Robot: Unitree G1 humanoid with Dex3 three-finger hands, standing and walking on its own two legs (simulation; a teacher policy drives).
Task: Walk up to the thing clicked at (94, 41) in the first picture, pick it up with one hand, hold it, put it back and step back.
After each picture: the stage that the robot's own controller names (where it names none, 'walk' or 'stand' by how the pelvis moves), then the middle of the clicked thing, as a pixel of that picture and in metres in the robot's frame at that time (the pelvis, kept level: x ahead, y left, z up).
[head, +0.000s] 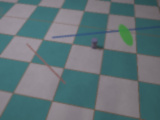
stand; (94, 43) +1.35 -0.14 -0.72
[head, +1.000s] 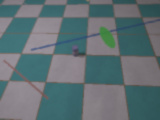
walk; (75, 51) +1.23 +0.15 -0.70
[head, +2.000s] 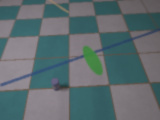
walk; (55, 84) +0.77 +0.29 -0.71
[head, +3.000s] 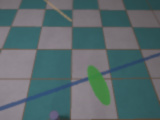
walk; (54, 117) +0.45 +0.20 -0.69
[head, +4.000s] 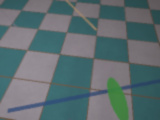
stand; out of the picture +0.42 +0.09 -0.72
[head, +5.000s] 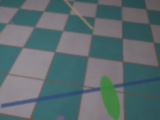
stand; out of the picture +0.45 +0.15 -0.72
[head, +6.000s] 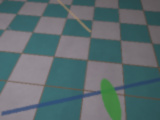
stand; out of the picture +0.43 +0.14 -0.73
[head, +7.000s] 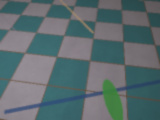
stand; out of the picture +0.44 +0.14 -0.73
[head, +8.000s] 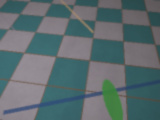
stand; out of the picture +0.43 +0.14 -0.73
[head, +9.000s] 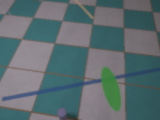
go down; (62, 114) +0.45 +0.14 -0.72
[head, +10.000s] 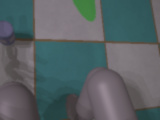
go down; (5, 34) +0.54 +0.19 -0.31
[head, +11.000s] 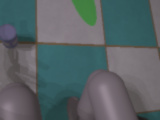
close in; (8, 37) +0.53 +0.20 -0.31
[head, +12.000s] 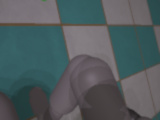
close in; out of the picture +0.51 +0.26 -0.26
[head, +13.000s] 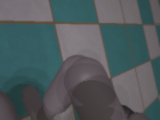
close; out of the picture +0.51 +0.27 -0.27
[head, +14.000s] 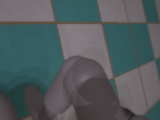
close; out of the picture +0.48 +0.25 -0.27
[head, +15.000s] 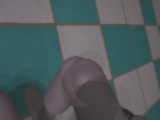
close; out of the picture +0.47 +0.24 -0.27
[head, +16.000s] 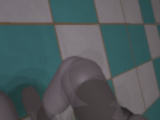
lift; out of the picture +0.45 +0.23 -0.28
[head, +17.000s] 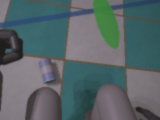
lift; (47, 71) +0.45 +0.14 -0.39
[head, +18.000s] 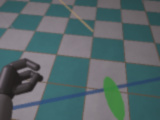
hold; out of the picture +0.38 +0.10 -0.70
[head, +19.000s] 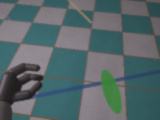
hold; out of the picture +0.37 +0.12 -0.71
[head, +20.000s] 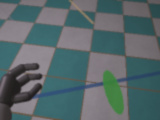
hold; out of the picture +0.37 +0.11 -0.70
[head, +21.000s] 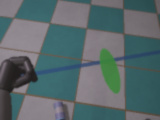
crouch; (59, 111) +0.40 +0.12 -0.63
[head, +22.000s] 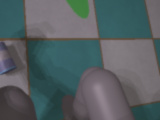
lower; (2, 58) +0.45 +0.17 -0.32
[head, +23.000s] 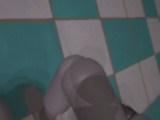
lower; out of the picture +0.43 +0.23 -0.29
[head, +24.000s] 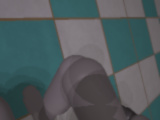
lower; out of the picture +0.42 +0.24 -0.28
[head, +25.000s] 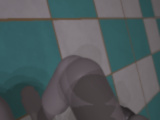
lower; out of the picture +0.42 +0.24 -0.29
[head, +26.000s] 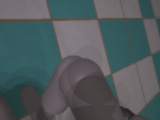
lower; out of the picture +0.42 +0.24 -0.29
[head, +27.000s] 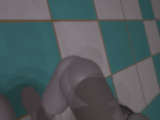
open; out of the picture +0.43 +0.24 -0.29
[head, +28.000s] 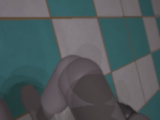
withdraw; out of the picture +0.43 +0.24 -0.29
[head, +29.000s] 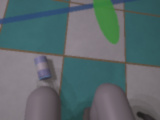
walk; (42, 68) +0.45 +0.16 -0.40
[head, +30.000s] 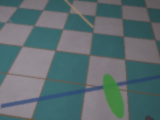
stand; out of the picture +0.36 +0.12 -0.69
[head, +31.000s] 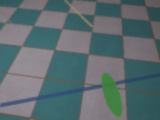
stand; out of the picture +0.37 +0.14 -0.70
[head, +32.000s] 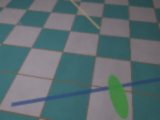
stand; out of the picture +0.37 +0.12 -0.75
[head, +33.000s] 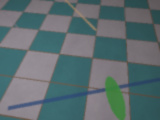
stand; out of the picture +0.36 +0.13 -0.75
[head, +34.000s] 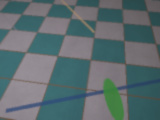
stand; out of the picture +0.35 +0.14 -0.75
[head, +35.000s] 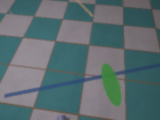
walk; out of the picture +0.38 +0.16 -0.75
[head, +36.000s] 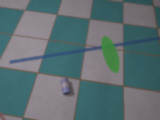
walk; (65, 86) +0.60 +0.11 -0.72
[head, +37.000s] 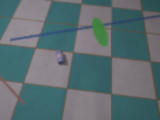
walk; (60, 57) +0.90 +0.18 -0.73
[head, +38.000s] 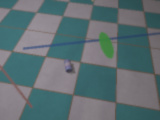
stand; (68, 65) +0.98 +0.12 -0.74
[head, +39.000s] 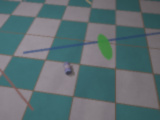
stand; (67, 68) +0.99 +0.14 -0.75
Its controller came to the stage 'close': yes
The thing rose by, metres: 0.01
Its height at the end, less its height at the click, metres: -0.02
